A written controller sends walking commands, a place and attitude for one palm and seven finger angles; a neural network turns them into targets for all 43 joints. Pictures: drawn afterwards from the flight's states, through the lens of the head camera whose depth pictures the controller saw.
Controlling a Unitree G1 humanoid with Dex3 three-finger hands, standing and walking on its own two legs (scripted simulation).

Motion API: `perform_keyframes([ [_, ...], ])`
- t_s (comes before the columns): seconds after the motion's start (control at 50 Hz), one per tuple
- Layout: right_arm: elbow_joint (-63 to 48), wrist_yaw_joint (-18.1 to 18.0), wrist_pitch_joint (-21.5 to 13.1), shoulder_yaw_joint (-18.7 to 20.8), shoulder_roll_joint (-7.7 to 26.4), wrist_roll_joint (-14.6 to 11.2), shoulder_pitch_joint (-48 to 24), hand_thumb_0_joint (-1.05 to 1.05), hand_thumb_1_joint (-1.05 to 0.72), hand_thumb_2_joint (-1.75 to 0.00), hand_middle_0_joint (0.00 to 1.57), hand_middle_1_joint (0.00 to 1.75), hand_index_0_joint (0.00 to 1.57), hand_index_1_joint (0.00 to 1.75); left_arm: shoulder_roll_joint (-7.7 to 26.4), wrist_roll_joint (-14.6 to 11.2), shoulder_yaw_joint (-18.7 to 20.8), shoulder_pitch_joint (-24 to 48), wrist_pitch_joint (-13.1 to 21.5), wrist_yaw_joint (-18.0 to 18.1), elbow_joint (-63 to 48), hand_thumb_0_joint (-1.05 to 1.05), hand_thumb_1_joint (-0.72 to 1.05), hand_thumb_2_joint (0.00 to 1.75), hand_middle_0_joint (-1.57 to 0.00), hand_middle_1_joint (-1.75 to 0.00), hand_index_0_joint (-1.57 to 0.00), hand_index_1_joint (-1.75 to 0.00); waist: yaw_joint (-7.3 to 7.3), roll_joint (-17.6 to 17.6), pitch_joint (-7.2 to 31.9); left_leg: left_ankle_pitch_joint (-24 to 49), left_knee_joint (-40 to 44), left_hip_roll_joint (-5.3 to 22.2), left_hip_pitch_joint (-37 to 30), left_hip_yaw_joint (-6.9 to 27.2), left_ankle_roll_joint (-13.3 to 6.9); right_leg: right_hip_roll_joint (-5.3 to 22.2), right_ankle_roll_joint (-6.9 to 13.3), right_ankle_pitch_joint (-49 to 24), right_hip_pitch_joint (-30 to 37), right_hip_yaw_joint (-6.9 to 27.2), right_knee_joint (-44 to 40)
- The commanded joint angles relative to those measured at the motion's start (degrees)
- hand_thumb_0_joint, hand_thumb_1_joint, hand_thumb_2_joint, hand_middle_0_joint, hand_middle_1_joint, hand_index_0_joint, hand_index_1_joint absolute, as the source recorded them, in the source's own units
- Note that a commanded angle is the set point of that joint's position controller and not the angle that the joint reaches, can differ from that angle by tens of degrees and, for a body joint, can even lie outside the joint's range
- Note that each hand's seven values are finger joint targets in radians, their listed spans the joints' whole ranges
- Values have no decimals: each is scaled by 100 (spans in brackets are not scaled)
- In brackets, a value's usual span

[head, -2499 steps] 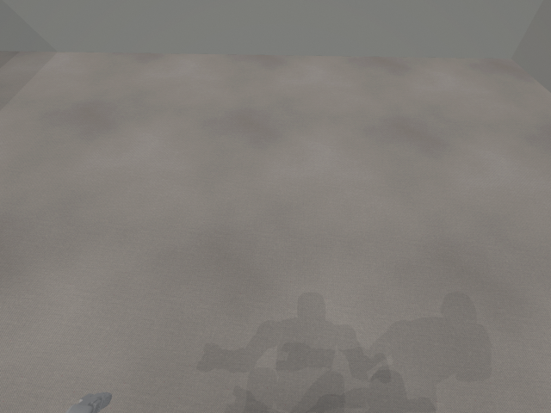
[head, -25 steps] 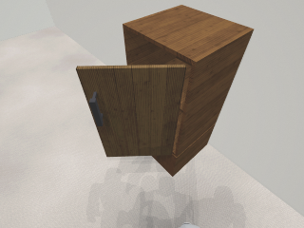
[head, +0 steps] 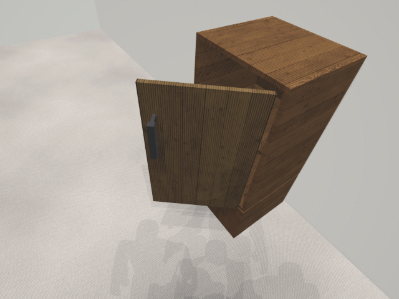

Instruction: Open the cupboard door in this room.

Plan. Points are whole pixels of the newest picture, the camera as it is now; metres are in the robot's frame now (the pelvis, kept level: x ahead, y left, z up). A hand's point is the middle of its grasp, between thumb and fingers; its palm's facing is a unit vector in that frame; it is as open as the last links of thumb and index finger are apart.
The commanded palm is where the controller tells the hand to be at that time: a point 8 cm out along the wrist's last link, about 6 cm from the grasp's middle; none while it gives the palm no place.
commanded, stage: come to a stop and stand still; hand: left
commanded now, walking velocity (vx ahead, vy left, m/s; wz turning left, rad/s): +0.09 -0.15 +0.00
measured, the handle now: (154, 136) +0.57 +0.17 -0.04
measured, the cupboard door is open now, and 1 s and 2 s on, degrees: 50 50 50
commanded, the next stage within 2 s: look again from close up in 0.74 s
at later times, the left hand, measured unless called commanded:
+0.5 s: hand out of the picture -0.05 +0.11 -0.17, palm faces +0.03 -0.99 -0.10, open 7.3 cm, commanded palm none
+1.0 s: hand out of the picture -0.03 +0.13 -0.18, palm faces +0.01 -0.99 -0.16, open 7.3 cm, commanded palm none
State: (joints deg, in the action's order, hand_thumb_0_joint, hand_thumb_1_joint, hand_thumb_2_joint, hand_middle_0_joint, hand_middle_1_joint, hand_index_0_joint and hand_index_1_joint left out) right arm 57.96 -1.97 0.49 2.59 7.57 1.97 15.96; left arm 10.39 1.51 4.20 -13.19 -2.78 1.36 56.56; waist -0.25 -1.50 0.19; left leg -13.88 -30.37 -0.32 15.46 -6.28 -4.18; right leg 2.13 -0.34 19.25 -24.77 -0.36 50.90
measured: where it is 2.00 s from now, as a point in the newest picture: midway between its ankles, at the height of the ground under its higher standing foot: outside the picture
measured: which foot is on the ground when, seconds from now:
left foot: down 0.00-1.00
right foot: up 0.00-0.18, down 0.20-1.00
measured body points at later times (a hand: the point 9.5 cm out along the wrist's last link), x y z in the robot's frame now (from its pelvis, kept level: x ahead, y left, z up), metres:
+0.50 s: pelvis -0.02 -0.03 +0.01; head -0.02 -0.02 +0.46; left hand -0.05 +0.16 -0.16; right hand -0.06 -0.23 -0.16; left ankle +0.03 +0.07 -0.73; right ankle -0.06 -0.12 -0.73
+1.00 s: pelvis -0.01 -0.02 +0.00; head +0.00 -0.02 +0.45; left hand -0.03 +0.18 -0.16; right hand -0.03 -0.23 -0.16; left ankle +0.03 +0.08 -0.73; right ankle -0.06 -0.12 -0.73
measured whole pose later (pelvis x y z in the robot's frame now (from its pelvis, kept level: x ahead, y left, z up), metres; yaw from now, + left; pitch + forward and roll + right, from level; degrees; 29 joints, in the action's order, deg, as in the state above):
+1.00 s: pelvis -0.01 -0.02 +0.00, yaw +0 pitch +0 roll -2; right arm 62.5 -1.1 -0.6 0.3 7.6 1.1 18.9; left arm 5.3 1.0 -0.8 -21.2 2.1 2.7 63.0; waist -1.6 2.3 -0.9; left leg -14.3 -33.2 1.6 18.5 -3.8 -2.0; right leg -1.9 1.9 19.6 -8.1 -4.4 28.1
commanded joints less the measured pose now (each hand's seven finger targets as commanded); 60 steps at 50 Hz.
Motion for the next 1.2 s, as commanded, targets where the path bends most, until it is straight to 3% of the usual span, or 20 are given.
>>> perform_keyframes([
  [0.0, -212, -18, -144, 116, 767, -10, 229, 0, -90, -90, 20, 30, 20, 30, -56, 4, -157, -309, 168, -53, -148, 0, 90, 90, -20, -30, -20, -30, -107, 601, -333, -836, 1917, 1525, -477, 1539, -466, 59, -82, 371, -41, -144, -874],
  [0.04, -64, -28, -122, 127, 844, -9, 524, 0, -90, -90, 20, 30, 20, 30, -14, -10, -189, -235, 164, -53, -138, 0, 90, 90, -20, -30, -20, -30, -279, 611, -307, -657, 1946, 1628, -783, 1802, -500, 16, -50, 641, 111, -146, -1316],
  [0.1, 32, -29, -84, 152, 984, -33, 553, 0, -90, -90, 20, 30, 20, 30, 40, -7, -204, -555, 131, -59, 17, 0, 90, 90, -20, -30, -20, -30, -212, 588, -300, -532, 1870, 1672, -601, 1835, -473, -28, 41, 470, 581, -108, -1876],
  [0.14, 61, -40, -74, 132, 986, -70, 427, 0, -90, -90, 20, 30, 20, 30, 24, -16, -200, -973, 150, -51, 193, 0, 90, 90, -20, -30, -20, -30, -57, 476, -171, -459, 1667, 1493, -417, 1608, -269, -36, 96, -146, 1176, -141, -2718],
  [0.18, 103, -24, -77, 79, 776, -118, 292, 0, -90, -90, 20, 30, 20, 30, 150, -14, -203, -1285, 196, -11, 354, 0, 90, 90, -20, -30, -20, -30, 34, 82, -267, -478, 1286, 972, 60, 1030, 105, 262, 275, -533, 1656, 302, -3273],
  [0.22, 133, 13, -113, -43, 482, -134, 213, 0, -90, -90, 20, 30, 20, 30, 278, -45, -251, -1295, 255, 20, 432, 0, 90, 90, -20, -30, -20, -30, -14, -194, -325, -32, 784, 513, -139, 476, 281, 717, 512, -484, 1303, 750, -3492],
  [0.26, 317, 14, -100, -84, 447, -108, 313, 0, -90, -90, 20, 30, 20, 30, 151, -81, -315, -1061, 354, 40, 491, 0, 90, 90, -20, -30, -20, -30, -138, -618, -379, 325, 689, 558, -534, 452, 284, 588, 455, -547, 925, 665, -3531],
  [0.32, 535, 9, -113, -117, 423, -128, 441, 0, -90, -90, 20, 30, 20, 30, 13, -87, -363, -1171, 369, 72, 576, 0, 90, 90, -20, -30, -20, -30, -116, -9, -529, 606, 894, 679, -679, 584, 234, 401, 329, -720, 890, 456, -3365],
  [0.38, 663, -6, -94, -141, 359, -137, 476, 0, -90, -90, 20, 30, 20, 30, -33, -94, -381, -1287, 367, 97, 670, 0, 90, 90, -20, -30, -20, -30, -65, 176, -716, 418, 1000, 677, -505, 604, 252, 368, 305, -575, 950, 440, -3385],
  [0.62, 834, -15, -60, -156, 117, -130, 670, 0, -90, -90, 20, 30, 20, 30, -202, -97, -385, -1416, 406, 155, 705, 0, 90, 90, -20, -30, -20, -30, -26, -33, -796, 424, 912, 631, -410, 560, 313, 397, 308, -437, 951, 478, -3546],
  [0.8, 828, -29, -68, -159, 91, -132, 663, 0, -90, -90, 20, 30, 20, 30, -243, -87, -381, -1462, 406, 163, 689, 0, 90, 90, -20, -30, -20, -30, -4, 90, -787, 589, 920, 663, -449, 583, 297, 381, 300, -722, 1001, 436, -3490],
  [0.82, 317, 52, -224, -207, 384, -141, -38, 0, -90, -90, 20, 30, 20, 30, 124, 51, -400, -1575, 590, 323, 747, 0, 90, 90, -20, -30, -20, -30, 214, -71, -984, 681, -434, 582, 226, 529, 429, 691, 32, -3316, 893, 861, -3422],
  [0.84, 181, 94, -148, -182, 140, -120, 409, 0, -90, -90, 20, 30, 20, 30, 291, -1, -378, -1197, 632, 276, 424, 0, 90, 90, -20, -30, -20, -30, -250, 27, -600, -349, -433, 470, 104, 615, 356, 948, 341, -1710, 822, 808, -3487],
  [0.86, 286, 118, -107, -157, 130, -93, 505, 0, -90, -90, 20, 30, 20, 30, 231, -22, -383, -967, 621, 220, 296, 0, 90, 90, -20, -30, -20, -30, -268, 293, -633, -338, -363, 448, -52, 551, 362, 805, 531, -226, 518, 780, -3606],
  [0.88, 287, 136, -125, -173, 173, -79, 675, 0, -90, -90, 20, 30, 20, 30, 212, -32, -379, -852, 632, 218, 268, 0, 90, 90, -20, -30, -20, -30, -365, 279, -455, -73, -271, 437, -42, 566, 368, 638, 615, 121, 571, 702, -3482],
  [0.92, 247, 117, -212, -218, 198, -73, 841, 0, -90, -90, 20, 30, 20, 30, 123, -51, -361, -919, 643, 211, 260, 0, 90, 90, -20, -30, -20, -30, -266, 393, -27, 491, 22, 518, -258, 697, 267, 436, 581, -672, 981, 439, -2965],
  [0.96, 184, 82, -233, -220, 315, -90, 716, 0, -90, -90, 20, 30, 20, 30, 37, -67, -397, -976, 571, 195, 293, 0, 90, 90, -20, -30, -20, -30, -151, 229, -207, 536, 210, 592, -57, 854, 169, 264, 493, -560, 1023, 326, -2779],
  [1.0, 156, 59, -257, -234, 360, -89, 614, 0, -90, -90, 20, 30, 20, 30, -5, -48, -406, -1064, 527, 185, 333, 0, 90, 90, -20, -30, -20, -30, -38, 388, -441, 605, 425, 651, 121, 969, 84, 193, 435, -571, 1062, 260, -2695],
  [1.08, 137, 53, -246, -242, 499, -114, 500, 0, -90, -90, 20, 30, 20, 30, 78, -68, -416, -1084, 469, 169, 348, 0, 90, 90, -20, -30, -20, -30, 34, -58, -644, 488, 627, 649, 172, 1005, 57, 192, 357, -436, 1062, 221, -2699],
  [1.18, 206, 43, -264, -245, 609, -114, 429, 0, -90, -90, 20, 30, 20, 30, 217, -75, -397, -1020, 432, 166, 311, 0, 90, 90, -20, -30, -20, -30, 60, 74, -423, 874, 691, 661, -123, 983, 32, 246, 292, -632, 1210, 177, -2663],
])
